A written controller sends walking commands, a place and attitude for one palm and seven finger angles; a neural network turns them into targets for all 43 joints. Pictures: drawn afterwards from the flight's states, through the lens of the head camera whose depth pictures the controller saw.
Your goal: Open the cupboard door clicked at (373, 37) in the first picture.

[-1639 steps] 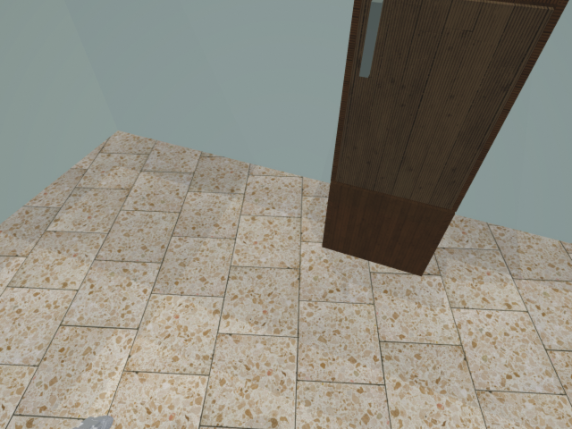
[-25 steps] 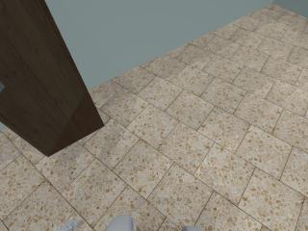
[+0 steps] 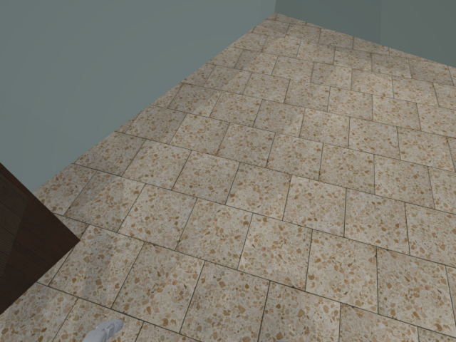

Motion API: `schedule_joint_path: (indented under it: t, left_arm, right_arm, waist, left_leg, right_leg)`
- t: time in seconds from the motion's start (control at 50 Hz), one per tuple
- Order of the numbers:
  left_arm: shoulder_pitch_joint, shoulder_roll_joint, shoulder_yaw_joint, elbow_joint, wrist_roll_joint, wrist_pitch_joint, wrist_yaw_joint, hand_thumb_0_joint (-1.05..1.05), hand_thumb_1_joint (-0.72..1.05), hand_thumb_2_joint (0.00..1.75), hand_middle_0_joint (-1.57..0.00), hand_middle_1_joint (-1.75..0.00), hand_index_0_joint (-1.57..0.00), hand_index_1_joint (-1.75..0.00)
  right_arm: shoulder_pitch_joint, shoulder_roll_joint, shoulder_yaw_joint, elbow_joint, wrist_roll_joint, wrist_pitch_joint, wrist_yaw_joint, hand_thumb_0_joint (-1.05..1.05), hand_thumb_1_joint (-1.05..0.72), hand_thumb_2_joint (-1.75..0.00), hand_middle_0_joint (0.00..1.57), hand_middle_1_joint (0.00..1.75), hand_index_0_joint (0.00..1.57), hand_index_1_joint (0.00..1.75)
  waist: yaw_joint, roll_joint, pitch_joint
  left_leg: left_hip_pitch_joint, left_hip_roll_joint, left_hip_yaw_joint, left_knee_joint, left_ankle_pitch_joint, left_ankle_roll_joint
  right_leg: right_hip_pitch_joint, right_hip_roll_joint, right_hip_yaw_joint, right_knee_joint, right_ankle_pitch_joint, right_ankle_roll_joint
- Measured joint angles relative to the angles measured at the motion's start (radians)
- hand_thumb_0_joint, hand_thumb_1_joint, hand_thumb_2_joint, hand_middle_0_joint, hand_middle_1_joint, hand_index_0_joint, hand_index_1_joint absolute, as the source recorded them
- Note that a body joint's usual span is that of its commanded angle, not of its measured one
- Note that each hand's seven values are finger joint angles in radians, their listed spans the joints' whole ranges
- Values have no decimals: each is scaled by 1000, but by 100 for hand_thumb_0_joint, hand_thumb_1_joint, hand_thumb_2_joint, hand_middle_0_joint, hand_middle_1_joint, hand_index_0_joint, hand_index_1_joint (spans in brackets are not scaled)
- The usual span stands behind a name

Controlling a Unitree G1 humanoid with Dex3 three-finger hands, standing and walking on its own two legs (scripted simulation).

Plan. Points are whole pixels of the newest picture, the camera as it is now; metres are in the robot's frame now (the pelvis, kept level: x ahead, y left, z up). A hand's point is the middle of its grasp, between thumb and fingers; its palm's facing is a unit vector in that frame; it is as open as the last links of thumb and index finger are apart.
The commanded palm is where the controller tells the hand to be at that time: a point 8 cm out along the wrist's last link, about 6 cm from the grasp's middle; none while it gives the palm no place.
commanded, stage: walk to a spot facing it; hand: left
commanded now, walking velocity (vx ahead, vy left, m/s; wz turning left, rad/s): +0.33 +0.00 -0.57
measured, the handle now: out of the picture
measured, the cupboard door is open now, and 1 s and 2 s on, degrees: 43 43 43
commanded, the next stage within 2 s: turn to face it in 1.14 s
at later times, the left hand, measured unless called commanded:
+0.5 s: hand (161, 270) +0.29 +0.17 -0.18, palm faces -0.25 -0.96 -0.15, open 7.4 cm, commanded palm none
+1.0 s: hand (229, 176) +0.55 +0.02 -0.16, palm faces -0.37 -0.90 -0.21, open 7.1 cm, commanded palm none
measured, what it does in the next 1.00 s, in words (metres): walks ahead, turning right: right foot, then left foot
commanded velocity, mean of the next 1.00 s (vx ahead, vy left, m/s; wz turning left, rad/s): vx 0.36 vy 0.00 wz -0.31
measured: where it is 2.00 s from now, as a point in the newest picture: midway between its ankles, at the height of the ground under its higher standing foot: (284, 225)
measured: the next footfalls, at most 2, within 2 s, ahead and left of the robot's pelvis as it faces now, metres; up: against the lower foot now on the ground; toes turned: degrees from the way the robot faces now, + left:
right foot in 0.04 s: +0.06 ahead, -0.13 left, +0.00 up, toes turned -7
left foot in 0.36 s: +0.25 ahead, +0.10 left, +0.00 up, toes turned -6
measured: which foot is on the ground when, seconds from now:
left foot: down 0.00-0.02, up 0.04-0.34, down 0.36-0.76, up 0.78-1.00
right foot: up 0.00-0.02, down 0.04-0.36, up 0.38-0.72, down 0.74-1.00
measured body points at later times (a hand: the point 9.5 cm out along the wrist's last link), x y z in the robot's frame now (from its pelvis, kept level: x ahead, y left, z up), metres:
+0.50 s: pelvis +0.19 -0.01 +0.00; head +0.24 +0.01 +0.45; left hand +0.30 +0.22 -0.16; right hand +0.17 -0.25 -0.13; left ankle +0.21 +0.10 -0.74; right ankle +0.10 -0.11 -0.64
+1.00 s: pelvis +0.40 -0.13 +0.01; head +0.44 -0.15 +0.46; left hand +0.56 +0.06 -0.14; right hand +0.32 -0.35 -0.15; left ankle +0.52 -0.01 -0.68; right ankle +0.35 -0.19 -0.74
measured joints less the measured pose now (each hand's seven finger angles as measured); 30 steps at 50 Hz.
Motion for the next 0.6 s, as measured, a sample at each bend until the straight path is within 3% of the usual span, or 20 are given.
schedule_joint_path:
  t: [0.04,0.08,0.12,0.16,0.24,0.34,0.36,0.4,0.44,0.48,0.52,0.6]
  left_arm:
    - [-3,9,-2,-10,1,-25,1,0,91,90,-19,-30,-20,-30]
    - [-8,2,-5,-9,-6,-52,20,0,91,90,-19,-30,-20,-30]
    - [10,-10,-11,-5,-7,-60,39,0,91,90,-20,-30,-20,-30]
    - [40,-19,-13,9,-3,-59,49,0,91,90,-20,-30,-20,-30]
    - [94,-29,-18,55,1,-59,46,0,91,90,-20,-30,-20,-30]
    - [145,-38,-13,100,-3,-53,37,0,90,90,-20,-30,-20,-30]
    - [157,-42,-12,104,-7,-50,36,0,90,90,-20,-30,-20,-30]
    - [153,-30,-7,120,-8,-39,36,0,90,90,-20,-30,-20,-30]
    - [131,-16,-2,130,-2,-35,32,1,91,90,-20,-30,-20,-30]
    - [96,-9,0,122,2,-35,24,1,91,90,-20,-30,-20,-30]
    - [58,-10,-2,103,2,-35,18,1,91,90,-19,-30,-20,-30]
    - [-11,-20,-10,66,2,-40,14,1,91,90,-19,-30,-19,-30]
  right_arm:
    - [29,-13,-7,9,8,6,6,0,-90,-90,21,30,20,30]
    - [16,-33,-16,36,17,32,11,0,-91,-90,21,30,20,30]
    - [-10,-49,-26,54,18,48,15,0,-91,-90,21,30,20,30]
    - [-39,-54,-34,50,16,48,20,1,-91,-90,20,30,20,30]
    - [-88,-41,-37,10,16,25,29,1,-91,-90,20,30,20,30]
    - [-119,-22,-23,-24,20,-23,28,0,-91,-90,20,30,20,30]
    - [-117,-25,-18,-31,16,-39,25,0,-91,-90,20,30,20,30]
    - [-119,-4,-8,-29,2,-59,12,0,-91,-90,20,30,20,30]
    - [-95,20,2,-24,-1,-66,6,0,-91,-90,20,30,20,30]
    - [-63,41,9,-5,-1,-71,0,0,-91,-90,20,30,20,30]
    - [-28,56,16,23,2,-74,-4,0,-91,-90,20,30,20,30]
    - [44,67,18,74,3,-64,0,0,-91,-90,21,30,20,30]
  waist:
    - [-5,-1,-7]
    - [-4,7,11]
    - [-2,12,18]
    - [-1,4,18]
    - [-1,-27,14]
    - [17,-50,14]
    - [19,-40,7]
    - [19,-59,10]
    - [19,-75,6]
    - [23,-80,6]
    - [27,-74,7]
    - [9,-49,10]
  left_leg:
    - [-29,20,12,111,-60,-6]
    - [-120,5,-67,354,-170,-1]
    - [-212,-23,-122,517,-156,-3]
    - [-276,-38,-135,541,-96,-7]
    - [-324,-61,-132,389,3,-12]
    - [-232,-100,-115,82,79,-1]
    - [-213,-95,-118,45,120,30]
    - [-208,-90,-89,110,99,68]
    - [-167,-87,-62,102,51,72]
    - [-107,-86,-40,38,52,57]
    - [-46,-85,-19,-37,63,54]
    - [61,-74,20,-135,55,41]
  right_leg:
    - [54,6,-1,-111,79,-33]
    - [48,17,9,-64,115,-46]
    - [74,29,25,-78,91,-49]
    - [111,37,51,-132,96,-45]
    - [180,42,102,-233,118,-40]
    - [236,47,159,-212,45,-17]
    - [215,57,159,-143,6,-24]
    - [118,59,152,141,-78,-41]
    - [7,44,118,392,-34,-46]
    - [-81,16,83,498,41,-37]
    - [-144,-9,60,476,89,-28]
    - [-187,-35,25,236,156,-26]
